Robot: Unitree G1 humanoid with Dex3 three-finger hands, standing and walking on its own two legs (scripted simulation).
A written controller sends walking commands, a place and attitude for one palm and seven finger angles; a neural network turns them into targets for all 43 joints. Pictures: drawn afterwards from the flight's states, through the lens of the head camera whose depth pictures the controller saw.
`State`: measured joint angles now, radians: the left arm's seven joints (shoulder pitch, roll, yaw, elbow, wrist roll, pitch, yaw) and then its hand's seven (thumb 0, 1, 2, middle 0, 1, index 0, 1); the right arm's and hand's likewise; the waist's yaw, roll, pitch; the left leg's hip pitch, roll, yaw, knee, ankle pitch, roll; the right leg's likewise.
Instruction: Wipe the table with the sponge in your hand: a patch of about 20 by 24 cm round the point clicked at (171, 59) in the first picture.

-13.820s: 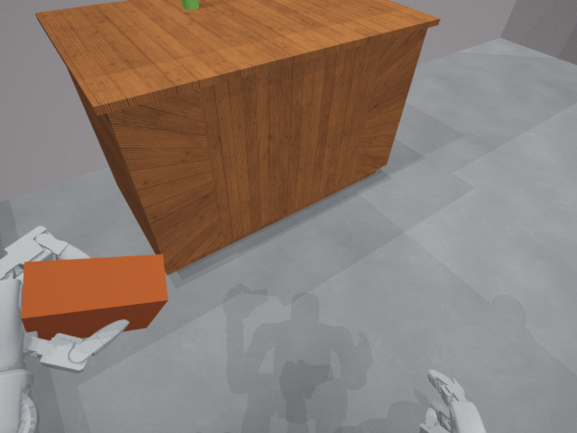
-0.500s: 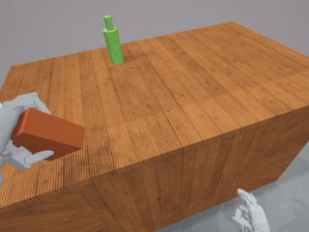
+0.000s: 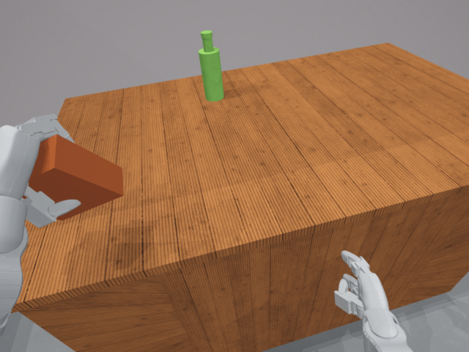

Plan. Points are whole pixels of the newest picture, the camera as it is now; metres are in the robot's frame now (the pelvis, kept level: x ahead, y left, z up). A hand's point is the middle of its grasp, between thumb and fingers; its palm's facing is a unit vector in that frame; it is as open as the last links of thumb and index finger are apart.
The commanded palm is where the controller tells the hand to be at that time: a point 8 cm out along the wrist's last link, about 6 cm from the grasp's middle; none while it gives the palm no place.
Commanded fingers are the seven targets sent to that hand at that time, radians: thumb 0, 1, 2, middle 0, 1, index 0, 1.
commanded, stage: turn the palm down, sponge in hand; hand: left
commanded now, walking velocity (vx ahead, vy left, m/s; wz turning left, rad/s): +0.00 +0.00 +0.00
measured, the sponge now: (71, 187) +0.25 +0.29 +0.20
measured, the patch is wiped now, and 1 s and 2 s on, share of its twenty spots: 0.00 0.00 0.00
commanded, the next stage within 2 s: move the sponge above the wiping area in 0.88 s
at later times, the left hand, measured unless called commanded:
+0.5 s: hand (20, 169) +0.22 +0.31 +0.27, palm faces +0.43 -0.07 -0.90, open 9.4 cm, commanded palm +0.16 +0.28 +0.30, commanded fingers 0.00 0.10 1.30 -1.20 -1.60 -1.20 -1.60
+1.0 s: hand (64, 182) +0.24 +0.28 +0.23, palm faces +0.31 -0.11 -0.95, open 9.3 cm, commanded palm +0.17 +0.26 +0.30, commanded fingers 0.00 0.10 1.30 -1.20 -1.60 -1.20 -1.60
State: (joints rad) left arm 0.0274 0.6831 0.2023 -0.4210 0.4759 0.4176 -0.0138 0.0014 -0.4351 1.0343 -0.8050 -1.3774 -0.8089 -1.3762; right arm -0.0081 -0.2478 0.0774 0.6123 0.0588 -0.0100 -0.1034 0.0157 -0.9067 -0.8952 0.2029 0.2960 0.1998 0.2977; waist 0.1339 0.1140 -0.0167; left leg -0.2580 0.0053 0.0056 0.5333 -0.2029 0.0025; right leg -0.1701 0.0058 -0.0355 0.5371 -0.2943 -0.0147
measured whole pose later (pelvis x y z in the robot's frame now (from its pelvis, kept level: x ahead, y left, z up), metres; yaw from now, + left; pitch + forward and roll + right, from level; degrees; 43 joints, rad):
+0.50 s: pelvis -0.03 -0.01 +0.00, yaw +0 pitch -6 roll +0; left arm -0.15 0.68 0.14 -0.31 0.70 0.52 -0.11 0.00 -0.43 1.03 -0.80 -1.38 -0.81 -1.38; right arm -0.05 -0.26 0.10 0.64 0.08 0.02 -0.07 0.02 -0.91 -0.90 0.20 0.30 0.20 0.30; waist 0.14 0.13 0.00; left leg -0.24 0.00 0.00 0.47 -0.13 0.00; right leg -0.17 0.00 -0.04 0.52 -0.25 -0.02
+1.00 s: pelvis -0.02 -0.02 +0.00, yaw +1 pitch -5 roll +0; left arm -0.09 0.63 0.10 -0.27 0.71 0.47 -0.14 0.00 -0.43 1.04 -0.80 -1.39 -0.81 -1.39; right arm -0.01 -0.28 0.08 0.63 0.08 -0.02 -0.07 0.02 -0.91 -0.90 0.20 0.30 0.20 0.30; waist 0.13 0.15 -0.01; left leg -0.24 0.02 -0.02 0.48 -0.15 -0.02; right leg -0.17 0.02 -0.05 0.52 -0.27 -0.04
